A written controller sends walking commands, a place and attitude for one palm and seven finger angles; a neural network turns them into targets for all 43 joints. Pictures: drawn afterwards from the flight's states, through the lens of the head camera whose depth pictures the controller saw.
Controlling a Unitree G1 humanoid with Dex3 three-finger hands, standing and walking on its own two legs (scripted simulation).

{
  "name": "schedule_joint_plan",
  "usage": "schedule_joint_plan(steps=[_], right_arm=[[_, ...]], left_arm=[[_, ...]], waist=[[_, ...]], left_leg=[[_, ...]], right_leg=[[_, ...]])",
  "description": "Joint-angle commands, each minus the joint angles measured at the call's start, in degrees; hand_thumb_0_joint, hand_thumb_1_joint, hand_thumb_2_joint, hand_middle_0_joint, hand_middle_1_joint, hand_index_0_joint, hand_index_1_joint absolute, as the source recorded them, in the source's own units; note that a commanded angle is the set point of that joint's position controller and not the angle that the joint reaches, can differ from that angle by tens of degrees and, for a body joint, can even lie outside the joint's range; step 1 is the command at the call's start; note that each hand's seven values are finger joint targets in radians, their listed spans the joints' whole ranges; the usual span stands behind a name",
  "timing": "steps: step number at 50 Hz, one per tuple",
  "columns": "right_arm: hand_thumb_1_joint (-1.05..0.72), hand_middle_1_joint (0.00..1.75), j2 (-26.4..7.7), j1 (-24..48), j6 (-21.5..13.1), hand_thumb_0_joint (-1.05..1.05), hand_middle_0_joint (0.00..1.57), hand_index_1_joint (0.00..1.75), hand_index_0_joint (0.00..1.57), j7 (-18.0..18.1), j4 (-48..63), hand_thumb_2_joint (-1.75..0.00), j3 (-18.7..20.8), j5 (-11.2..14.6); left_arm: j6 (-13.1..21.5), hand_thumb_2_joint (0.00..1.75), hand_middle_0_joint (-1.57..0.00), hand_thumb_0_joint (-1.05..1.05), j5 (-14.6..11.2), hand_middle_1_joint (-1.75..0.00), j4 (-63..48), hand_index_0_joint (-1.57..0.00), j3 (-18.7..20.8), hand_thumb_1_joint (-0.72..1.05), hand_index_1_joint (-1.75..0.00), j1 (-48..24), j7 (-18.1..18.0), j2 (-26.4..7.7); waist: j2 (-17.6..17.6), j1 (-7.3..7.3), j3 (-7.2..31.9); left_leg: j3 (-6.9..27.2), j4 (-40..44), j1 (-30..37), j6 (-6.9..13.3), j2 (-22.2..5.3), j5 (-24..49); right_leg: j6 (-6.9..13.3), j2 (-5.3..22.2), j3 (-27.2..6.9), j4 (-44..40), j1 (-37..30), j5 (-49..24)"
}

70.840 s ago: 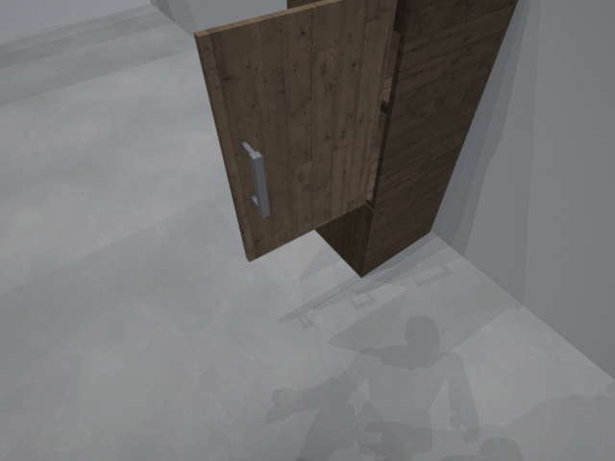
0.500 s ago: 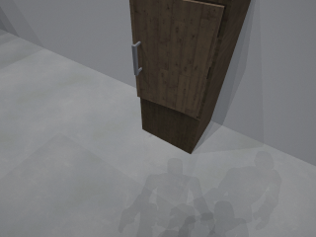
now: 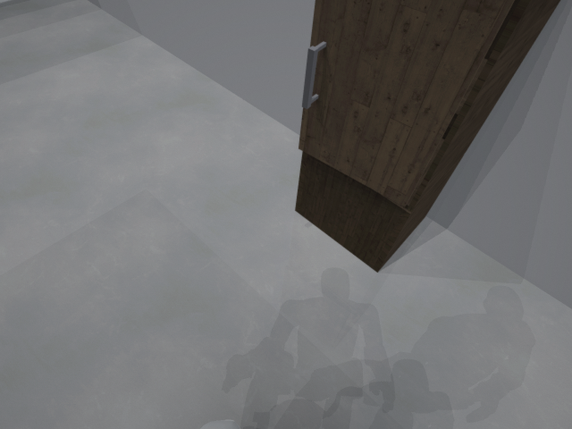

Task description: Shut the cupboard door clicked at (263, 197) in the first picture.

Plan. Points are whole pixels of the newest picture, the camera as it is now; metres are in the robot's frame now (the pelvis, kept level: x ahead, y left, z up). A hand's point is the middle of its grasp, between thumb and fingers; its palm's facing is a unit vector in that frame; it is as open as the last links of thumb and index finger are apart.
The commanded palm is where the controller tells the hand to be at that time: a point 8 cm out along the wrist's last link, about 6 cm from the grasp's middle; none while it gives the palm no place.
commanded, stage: walk to a spot facing it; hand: left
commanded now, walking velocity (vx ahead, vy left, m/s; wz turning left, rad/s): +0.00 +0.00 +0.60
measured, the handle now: (314, 76) +0.94 -0.05 -0.03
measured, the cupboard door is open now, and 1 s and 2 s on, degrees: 6 6 6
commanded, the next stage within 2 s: turn to face it in 1.90 s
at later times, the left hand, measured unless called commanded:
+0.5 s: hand out of the picture +0.04 +0.18 -0.13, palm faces +0.27 -0.91 -0.31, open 7.4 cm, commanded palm none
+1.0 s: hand out of the picture -0.09 +0.17 -0.15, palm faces +0.57 -0.78 -0.24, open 7.4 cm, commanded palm none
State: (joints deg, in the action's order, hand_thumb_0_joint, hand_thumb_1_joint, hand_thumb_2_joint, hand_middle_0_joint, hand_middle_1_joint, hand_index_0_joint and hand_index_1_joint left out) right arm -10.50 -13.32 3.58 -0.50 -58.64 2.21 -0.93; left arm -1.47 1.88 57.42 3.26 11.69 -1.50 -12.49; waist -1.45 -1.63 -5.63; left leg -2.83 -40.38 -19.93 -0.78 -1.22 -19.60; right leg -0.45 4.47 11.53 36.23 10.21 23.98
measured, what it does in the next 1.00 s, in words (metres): steps on the spot, turning left: right foot, then left foot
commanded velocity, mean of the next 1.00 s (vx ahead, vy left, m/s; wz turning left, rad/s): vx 0.09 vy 0.00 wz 0.60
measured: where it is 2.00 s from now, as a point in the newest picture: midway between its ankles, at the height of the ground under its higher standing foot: (219, 421)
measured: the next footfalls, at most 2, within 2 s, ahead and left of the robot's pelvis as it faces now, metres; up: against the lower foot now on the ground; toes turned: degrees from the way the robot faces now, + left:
right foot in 0.44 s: +0.07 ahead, -0.16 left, +0.00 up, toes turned +15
left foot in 0.82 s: -0.05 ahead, +0.09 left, +0.00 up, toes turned +34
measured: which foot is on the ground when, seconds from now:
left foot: down 0.00-0.44, up 0.46-0.80, down 0.82-1.00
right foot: down 0.00-0.02, up 0.04-0.42, down 0.44-0.82, up 0.84-1.00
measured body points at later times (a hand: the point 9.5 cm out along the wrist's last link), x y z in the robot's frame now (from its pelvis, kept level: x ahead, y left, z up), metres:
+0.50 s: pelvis -0.01 -0.05 +0.01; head +0.03 -0.06 +0.46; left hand +0.03 +0.23 -0.11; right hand +0.11 -0.29 -0.15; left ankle +0.00 +0.09 -0.69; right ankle +0.03 -0.17 -0.72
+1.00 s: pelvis -0.01 -0.04 +0.01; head +0.01 -0.01 +0.46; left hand -0.12 +0.21 -0.13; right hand +0.18 -0.21 -0.12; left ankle -0.08 +0.06 -0.72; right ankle +0.08 -0.15 -0.66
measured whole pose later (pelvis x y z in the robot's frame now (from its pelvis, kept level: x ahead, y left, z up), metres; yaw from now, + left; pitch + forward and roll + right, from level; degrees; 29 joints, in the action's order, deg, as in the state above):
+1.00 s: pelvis -0.01 -0.04 +0.01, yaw +35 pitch +0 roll +0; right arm -11.2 -13.8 0.2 -0.4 -52.4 2.0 -1.9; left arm -2.4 1.9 53.1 5.0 14.3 1.5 -14.9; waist -1.8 -0.5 -3.7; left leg 0.5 -29.2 -13.4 0.3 0.0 -15.9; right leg -3.0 5.5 3.0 58.8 28.4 23.0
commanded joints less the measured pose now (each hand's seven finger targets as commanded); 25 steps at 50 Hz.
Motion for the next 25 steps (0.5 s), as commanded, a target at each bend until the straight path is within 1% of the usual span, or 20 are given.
schedule_joint_plan(steps=[1,2,3,4,5,6,8,9,11,13,15,17,18,19,20,21,22,23,24,25], right_arm=[[-0.90,0.30,-14.7,-9.2,-2.1,0.00,0.20,0.30,0.20,1.2,3.2,-0.90,3.2,-0.8],[-0.90,0.30,-15.3,-9.9,-1.7,0.00,0.20,0.30,0.20,1.4,2.5,-0.90,3.4,-1.1],[-0.90,0.30,-13.8,-7.7,-1.8,0.00,0.20,0.30,0.20,1.5,3.6,-0.90,3.3,-1.2],[-0.90,0.30,-13.6,-5.2,-2.0,0.00,0.20,0.30,0.20,1.9,4.9,-0.90,3.1,-1.3],[-0.90,0.30,-12.9,-3.6,-2.3,0.00,0.20,0.30,0.20,2.1,5.5,-0.90,2.9,-1.2],[-0.90,0.30,-12.4,-2.7,-2.5,0.00,0.20,0.30,0.20,2.2,5.8,-0.90,2.7,-1.2],[-0.90,0.30,-12.4,-3.0,-2.8,0.00,0.20,0.30,0.20,2.4,6.1,-0.90,2.8,-1.0],[-0.90,0.30,-12.8,-2.8,-2.8,0.00,0.20,0.30,0.20,2.3,6.2,-0.90,3.0,-0.9],[-0.90,0.30,-12.9,-2.8,-2.7,0.00,0.20,0.30,0.20,2.2,6.3,-0.90,3.3,-0.9],[-0.90,0.30,-13.0,-3.7,-2.5,0.00,0.20,0.30,0.20,2.1,6.2,-0.90,3.6,-0.9],[-0.90,0.30,-13.2,-2.6,-2.1,0.00,0.20,0.30,0.20,1.8,6.6,-0.90,4.0,-1.1],[-0.90,0.30,-13.5,-1.1,-1.6,0.00,0.20,0.30,0.20,1.6,7.6,-0.90,4.2,-1.1],[-0.90,0.30,-13.4,-0.5,-1.5,0.00,0.20,0.30,0.20,1.5,8.0,-0.90,4.4,-1.0],[-0.90,0.30,-13.1,1.5,-1.3,0.00,0.20,0.30,0.20,1.4,8.7,-0.90,4.6,-0.7],[-0.90,0.30,-12.2,2.9,-1.1,0.00,0.20,0.30,0.20,1.3,9.5,-0.90,4.5,-0.3],[-0.90,0.30,-9.1,2.2,-0.9,0.00,0.20,0.30,0.20,0.8,10.2,-0.90,4.3,0.2],[-0.90,0.30,-6.8,2.4,-1.1,0.00,0.20,0.30,0.20,0.7,11.4,-0.90,4.1,0.1],[-0.90,0.30,-9.9,2.4,-0.7,0.00,0.20,0.30,0.20,0.3,11.1,-0.90,4.8,-0.7],[-0.90,0.30,-8.8,-0.1,-0.5,0.00,0.20,0.30,0.20,-0.3,10.7,-0.90,4.5,-0.9],[-0.90,0.30,-8.1,-0.1,-0.1,0.00,0.20,0.30,0.20,-0.3,9.6,-0.90,4.5,-0.9]], left_arm=[[-0.2,0.90,-0.20,0.00,-1.3,-0.30,-7.4,-0.20,1.4,0.90,-0.30,0.5,-0.7,-5.6],[-0.7,0.90,-0.20,0.00,-0.8,-0.30,-8.0,-0.20,1.6,0.90,-0.30,-0.8,-0.8,-6.9],[-1.0,0.90,-0.20,0.00,-0.6,-0.30,-8.0,-0.20,1.9,0.90,-0.30,-2.4,-0.8,-6.3],[-1.0,0.90,-0.20,0.00,-0.3,-0.30,-7.9,-0.20,2.3,0.90,-0.30,-2.9,-0.4,-6.7],[-0.7,0.90,-0.20,0.00,-0.3,-0.30,-7.9,-0.20,2.4,0.90,-0.30,-3.2,-0.1,-6.7],[-0.4,0.90,-0.20,0.00,-0.3,-0.30,-8.0,-0.20,2.4,0.90,-0.30,-2.7,0.1,-6.3],[0.0,0.90,-0.20,0.00,-0.5,-0.30,-8.0,-0.20,2.2,0.90,-0.30,-1.9,0.4,-5.6],[0.0,0.90,-0.20,0.00,-0.5,-0.30,-8.2,-0.20,2.2,0.90,-0.30,-1.4,0.4,-5.2],[0.0,0.90,-0.20,0.00,-0.5,-0.30,-8.9,-0.20,2.1,0.90,-0.30,-1.7,0.4,-5.0],[0.0,0.90,-0.20,0.00,-0.4,-0.30,-9.8,-0.20,1.9,0.90,-0.30,-2.7,0.4,-5.0],[-0.1,0.90,-0.20,0.00,-0.6,-0.30,-10.4,-0.20,1.9,0.90,-0.30,-2.9,0.3,-5.0],[-0.1,0.90,-0.20,0.00,-0.9,-0.30,-10.5,-0.20,1.8,0.90,-0.30,-1.5,0.2,-5.3],[0.1,0.90,-0.20,0.00,-0.9,-0.30,-10.2,-0.20,1.9,0.90,-0.30,0.2,0.1,-5.9],[0.2,0.90,-0.20,0.00,-1.1,-0.30,-9.4,-0.20,2.2,0.90,-0.30,2.9,0.0,-6.2],[0.5,0.90,-0.20,0.00,-1.0,-0.30,-8.8,-0.20,2.6,0.90,-0.30,5.6,-0.2,-7.6],[1.0,0.90,-0.20,0.00,-0.2,-0.30,-9.1,-0.20,3.4,0.90,-0.30,6.6,-0.5,-11.6],[1.1,0.90,-0.20,0.00,0.5,-0.30,-10.3,-0.20,4.0,0.90,-0.30,4.5,-0.8,-15.9],[0.8,0.90,-0.20,0.00,-0.1,-0.30,-10.9,-0.20,3.3,0.90,-0.30,1.0,-1.1,-14.9],[0.9,0.90,-0.20,0.00,0.0,-0.30,-12.1,-0.20,2.7,0.90,-0.30,-3.2,-1.0,-12.3],[1.2,0.90,-0.20,0.00,-0.2,-0.30,-12.4,-0.20,2.5,0.90,-0.30,-4.6,-1.0,-10.1]], waist=[[23.3,-2.34,7.1],[15.4,-2.91,8.1],[12.6,-1.77,6.6],[10.9,-1.21,4.9],[8.8,-0.69,4.4],[8.1,-0.11,4.7],[4.9,0.02,8.5],[5.3,0.22,10.0],[7.0,-0.14,10.8],[9.7,-0.82,11.2],[11.2,-0.68,10.3],[13.2,-0.01,9.7],[13.5,0.71,10.4],[12.5,2.21,10.4],[9.7,3.75,10.2],[-1.7,4.27,9.9],[-14.8,4.49,6.8],[-9.0,2.66,4.7],[-6.2,-0.05,3.2],[-9.4,-0.69,3.0]], left_leg=[[30.9,20.7,14.5,11.5,-20.0,48.9],[28.0,22.2,11.3,12.8,-20.3,31.4],[28.0,24.3,7.5,11.5,-17.9,17.6],[28.5,25.2,5.5,9.9,-16.5,10.3],[26.6,24.9,5.7,9.1,-14.7,10.2],[24.8,24.2,6.6,9.2,-13.6,12.9],[22.9,22.3,10.7,9.8,-12.0,19.0],[21.9,22.0,11.7,9.8,-11.4,18.9],[21.9,21.7,12.9,9.9,-10.6,18.9],[23.4,21.1,13.8,10.1,-10.1,20.3],[23.8,20.9,11.6,9.9,-9.6,20.2],[24.9,20.2,7.9,9.3,-8.4,20.1],[24.9,19.0,6.8,8.6,-7.3,21.0],[24.4,18.2,2.5,7.4,-6.0,17.1],[23.1,15.9,-4.0,5.2,-3.6,9.7],[17.4,6.8,-12.8,1.3,2.4,-2.0],[7.5,-11.2,-18.1,-2.1,8.7,-12.1],[9.2,-22.9,-14.4,-1.3,4.5,-13.0],[8.8,-27.4,-14.1,-0.8,3.3,-9.8],[8.1,-30.5,-14.4,-1.3,2.2,-7.1]], right_leg=[[-2.6,-0.9,-5.3,24.5,18.9,14.8],[-1.0,-0.1,-11.1,29.1,16.6,12.6],[-0.6,0.8,-12.2,29.8,18.3,8.4],[-1.2,0.7,-12.8,30.7,20.2,4.8],[-1.7,0.8,-13.7,30.5,21.4,1.1],[-2.1,0.7,-13.5,29.7,21.7,-0.9],[-2.6,-0.4,-13.0,26.3,21.1,-1.8],[-2.8,-0.8,-12.9,24.9,20.5,-1.9],[-3.1,-1.5,-12.4,21.5,20.3,-1.7],[-3.3,-2.4,-12.2,17.7,19.7,-0.7],[-3.3,-3.1,-11.7,13.3,17.1,0.3],[-2.8,-4.5,-11.2,6.5,11.7,0.3],[-2.5,-5.3,-11.2,1.7,8.0,-1.1],[-2.3,-5.6,-10.5,-3.3,2.5,-5.2],[-2.0,-4.1,-11.1,-11.0,-4.8,-9.6],[1.3,6.2,-21.5,-20.0,-10.3,-2.6],[8.2,21.5,-38.6,-25.7,-5.1,0.1],[10.6,23.8,-35.0,-25.1,4.4,-0.7],[10.6,20.1,-28.8,-23.8,7.2,-0.2],[9.4,16.4,-26.7,-22.2,7.1,-4.5]])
